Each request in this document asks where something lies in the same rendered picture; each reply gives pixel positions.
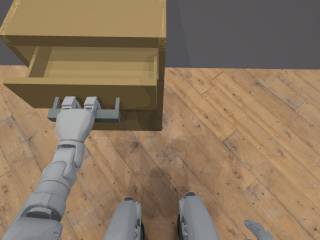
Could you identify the right robot thigh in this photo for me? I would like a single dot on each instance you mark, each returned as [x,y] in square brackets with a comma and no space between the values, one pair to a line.
[196,217]

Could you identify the handle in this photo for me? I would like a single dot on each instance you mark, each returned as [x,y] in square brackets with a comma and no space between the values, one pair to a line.
[101,115]

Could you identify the robot right hand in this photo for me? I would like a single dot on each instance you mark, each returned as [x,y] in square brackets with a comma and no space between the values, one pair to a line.
[257,230]

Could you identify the drawer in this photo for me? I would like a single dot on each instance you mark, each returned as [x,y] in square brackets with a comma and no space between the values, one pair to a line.
[128,73]

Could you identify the cabinet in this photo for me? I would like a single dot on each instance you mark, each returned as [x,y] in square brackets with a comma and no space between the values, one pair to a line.
[93,23]

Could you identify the left robot upper arm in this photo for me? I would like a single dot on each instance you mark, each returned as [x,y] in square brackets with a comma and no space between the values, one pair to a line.
[31,228]

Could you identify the robot left shin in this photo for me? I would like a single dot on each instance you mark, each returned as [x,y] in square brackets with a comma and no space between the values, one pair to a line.
[137,232]

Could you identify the robot left hand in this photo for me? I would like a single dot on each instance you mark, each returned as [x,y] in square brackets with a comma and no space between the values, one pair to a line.
[73,122]

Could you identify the robot left forearm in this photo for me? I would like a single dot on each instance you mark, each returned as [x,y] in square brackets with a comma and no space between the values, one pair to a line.
[48,201]

